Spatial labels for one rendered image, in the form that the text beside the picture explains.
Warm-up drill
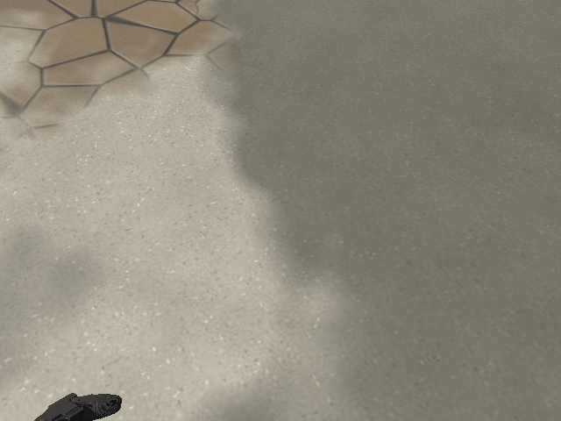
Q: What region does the robot left hand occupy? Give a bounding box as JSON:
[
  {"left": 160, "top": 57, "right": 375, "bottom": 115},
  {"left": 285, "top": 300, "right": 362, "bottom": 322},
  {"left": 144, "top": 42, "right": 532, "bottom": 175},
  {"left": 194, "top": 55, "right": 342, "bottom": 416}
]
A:
[{"left": 34, "top": 393, "right": 122, "bottom": 421}]

